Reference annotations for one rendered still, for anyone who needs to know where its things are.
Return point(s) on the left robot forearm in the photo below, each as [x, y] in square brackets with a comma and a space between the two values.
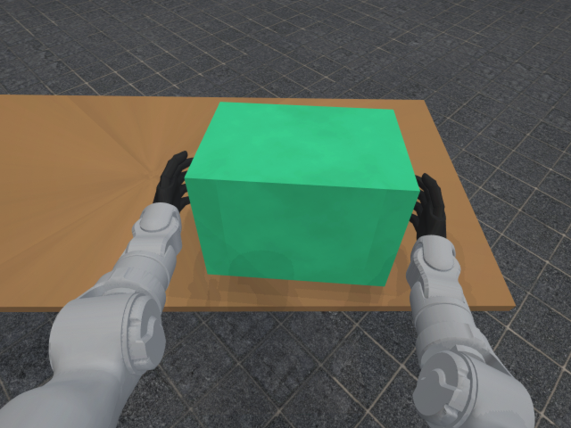
[148, 263]

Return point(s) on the right robot upper arm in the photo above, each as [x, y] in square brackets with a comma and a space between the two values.
[455, 390]

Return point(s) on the right robot forearm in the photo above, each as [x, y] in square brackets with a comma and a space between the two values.
[439, 308]

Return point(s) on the left robot upper arm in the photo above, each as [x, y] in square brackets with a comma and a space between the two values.
[100, 348]

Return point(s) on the robot right hand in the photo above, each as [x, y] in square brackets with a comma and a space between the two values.
[431, 219]

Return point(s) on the table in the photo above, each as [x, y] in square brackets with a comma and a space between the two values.
[76, 172]

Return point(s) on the carton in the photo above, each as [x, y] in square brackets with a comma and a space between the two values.
[306, 193]

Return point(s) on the robot left hand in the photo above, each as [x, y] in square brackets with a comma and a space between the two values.
[170, 188]

